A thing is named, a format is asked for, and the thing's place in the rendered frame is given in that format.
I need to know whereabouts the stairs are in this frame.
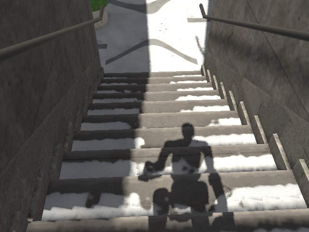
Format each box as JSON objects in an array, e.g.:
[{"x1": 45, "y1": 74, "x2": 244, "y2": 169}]
[{"x1": 26, "y1": 71, "x2": 309, "y2": 232}]

